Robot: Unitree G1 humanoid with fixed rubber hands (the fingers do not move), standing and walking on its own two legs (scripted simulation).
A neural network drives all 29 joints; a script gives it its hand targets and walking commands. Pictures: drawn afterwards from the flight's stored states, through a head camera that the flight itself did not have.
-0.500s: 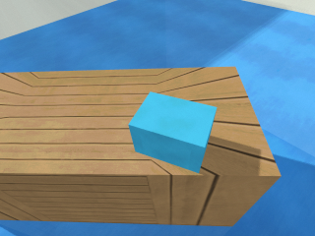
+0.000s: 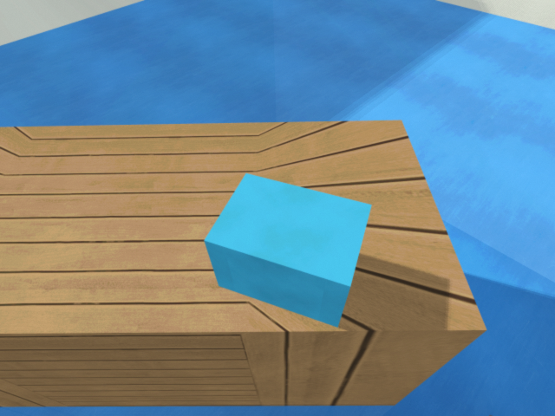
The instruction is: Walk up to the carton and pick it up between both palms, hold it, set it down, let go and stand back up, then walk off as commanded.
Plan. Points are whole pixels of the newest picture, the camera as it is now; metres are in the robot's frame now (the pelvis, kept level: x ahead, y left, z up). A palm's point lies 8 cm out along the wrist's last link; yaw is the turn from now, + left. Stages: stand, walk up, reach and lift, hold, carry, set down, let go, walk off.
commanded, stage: walk up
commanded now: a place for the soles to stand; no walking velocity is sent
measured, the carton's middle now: (290, 247) +0.41 -0.01 -0.04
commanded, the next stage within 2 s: reach and lift in 1.78 s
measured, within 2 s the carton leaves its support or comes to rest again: neither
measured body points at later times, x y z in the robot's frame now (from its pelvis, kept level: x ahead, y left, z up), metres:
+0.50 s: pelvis -0.01 -0.01 +0.00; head +0.00 -0.02 +0.45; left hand +0.10 +0.30 -0.10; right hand +0.08 -0.33 -0.12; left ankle +0.01 +0.14 -0.73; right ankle +0.00 -0.12 -0.73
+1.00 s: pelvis +0.03 -0.01 +0.00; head +0.06 -0.01 +0.45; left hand +0.09 +0.29 -0.13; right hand +0.11 -0.34 -0.10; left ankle +0.07 +0.12 -0.73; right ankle +0.00 -0.12 -0.72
